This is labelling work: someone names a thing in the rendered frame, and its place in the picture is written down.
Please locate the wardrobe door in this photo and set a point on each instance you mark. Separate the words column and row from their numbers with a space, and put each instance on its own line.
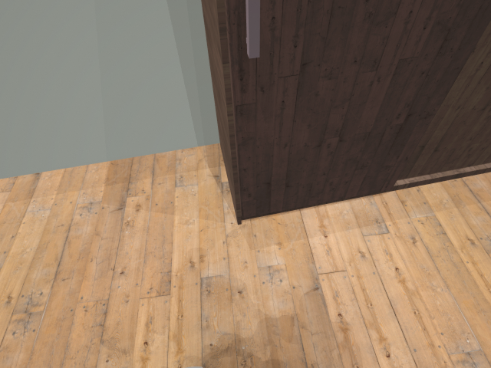
column 460, row 133
column 342, row 93

